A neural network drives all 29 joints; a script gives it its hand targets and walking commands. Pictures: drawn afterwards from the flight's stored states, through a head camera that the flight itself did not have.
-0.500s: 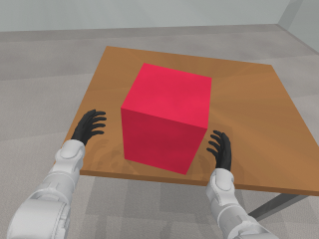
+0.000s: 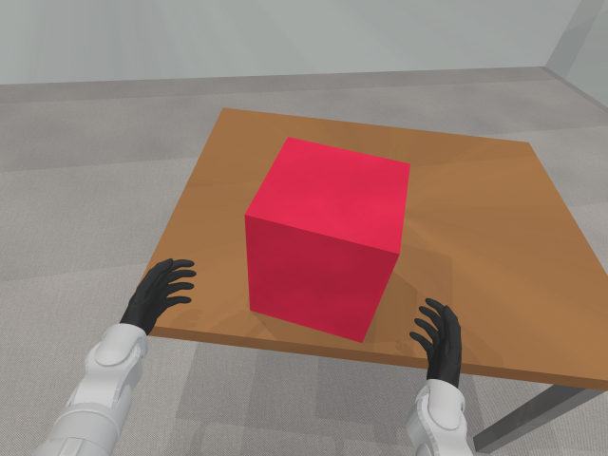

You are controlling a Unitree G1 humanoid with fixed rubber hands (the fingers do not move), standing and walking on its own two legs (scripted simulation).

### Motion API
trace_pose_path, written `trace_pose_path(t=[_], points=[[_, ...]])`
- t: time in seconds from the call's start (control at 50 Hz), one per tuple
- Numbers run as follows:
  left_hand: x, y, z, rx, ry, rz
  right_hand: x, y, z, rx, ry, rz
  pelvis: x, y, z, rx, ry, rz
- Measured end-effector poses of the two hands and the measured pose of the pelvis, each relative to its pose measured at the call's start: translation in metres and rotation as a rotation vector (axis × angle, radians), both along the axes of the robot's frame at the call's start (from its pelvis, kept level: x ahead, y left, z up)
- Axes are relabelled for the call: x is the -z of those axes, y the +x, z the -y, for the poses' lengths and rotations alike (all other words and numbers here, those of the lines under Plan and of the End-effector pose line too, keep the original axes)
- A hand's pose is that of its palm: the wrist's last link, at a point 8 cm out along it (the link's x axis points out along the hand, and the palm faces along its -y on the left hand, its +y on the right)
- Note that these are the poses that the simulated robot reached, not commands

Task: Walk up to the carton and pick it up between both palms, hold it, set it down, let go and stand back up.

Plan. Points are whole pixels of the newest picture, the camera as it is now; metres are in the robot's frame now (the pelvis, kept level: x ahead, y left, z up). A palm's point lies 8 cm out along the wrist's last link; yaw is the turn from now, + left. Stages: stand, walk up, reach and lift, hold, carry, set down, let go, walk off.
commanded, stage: set down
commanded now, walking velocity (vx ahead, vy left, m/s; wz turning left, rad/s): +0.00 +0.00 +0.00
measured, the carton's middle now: (325, 241) +0.47 -0.03 -0.01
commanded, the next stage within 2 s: none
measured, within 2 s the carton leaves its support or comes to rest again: neither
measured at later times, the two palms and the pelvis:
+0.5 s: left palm (109, 385) +0.21 +0.24 +0.00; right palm (456, 421) +0.18 -0.18 +0.00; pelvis +0.02 +0.00 +0.00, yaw +0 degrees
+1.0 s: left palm (119, 392) +0.21 +0.24 -0.01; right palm (467, 421) +0.19 -0.20 -0.02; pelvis +0.04 -0.01 +0.01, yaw +0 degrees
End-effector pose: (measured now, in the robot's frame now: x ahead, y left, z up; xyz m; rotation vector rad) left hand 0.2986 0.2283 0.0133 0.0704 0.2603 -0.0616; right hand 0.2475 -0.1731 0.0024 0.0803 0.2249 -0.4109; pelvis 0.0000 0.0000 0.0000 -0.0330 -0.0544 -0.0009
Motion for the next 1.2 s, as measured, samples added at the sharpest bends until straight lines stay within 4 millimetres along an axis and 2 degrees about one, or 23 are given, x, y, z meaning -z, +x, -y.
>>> trace_pose_path(t=[0.1,0.26,0.42,0.58,0.66,0.86,0.98,1.08,1.2], points=[[-0.003,-0.012,-0.003,0.009,0.002,0.001,0.0,-0.013,0.004,-0.005,-0.003,-0.002,-0.002,0.009,0.002,0.005,0.002,0.022],[0.007,-0.042,-0.008,0.017,-0.01,-0.044,-0.002,-0.037,0.002,-0.024,-0.009,-0.023,-0.004,0.019,0.005,0.008,0.003,0.037],[0.007,-0.075,-0.013,0.015,-0.012,-0.048,-0.005,-0.056,-0.001,-0.03,-0.008,-0.044,-0.005,0.022,0.006,0.002,-0.001,0.035],[0.013,-0.1,-0.018,0.007,0.009,-0.106,0.002,-0.066,0.009,-0.053,-0.034,-0.091,-0.004,0.023,0.004,-0.003,-0.004,0.046],[0.015,-0.102,-0.019,-0.005,0.016,-0.122,0.003,-0.062,0.016,-0.073,-0.045,-0.1,-0.003,0.023,0.004,-0.006,-0.004,0.047],[0.015,-0.085,-0.011,-0.023,0.018,-0.127,0.011,-0.049,0.019,-0.122,-0.033,-0.145,-0.004,0.033,0.011,-0.006,0.001,0.042],[0.024,-0.091,-0.007,-0.021,0.033,-0.196,0.018,-0.056,0.025,-0.124,-0.037,-0.165,-0.005,0.038,0.014,-0.006,0.002,0.041],[0.029,-0.097,-0.012,-0.028,0.06,-0.224,0.021,-0.062,0.026,-0.149,-0.047,-0.179,-0.005,0.038,0.016,-0.006,0.006,0.039],[0.028,-0.097,-0.019,-0.056,0.063,-0.214,0.021,-0.058,0.022,-0.179,-0.053,-0.169,-0.006,0.036,0.016,-0.01,0.008,0.037]])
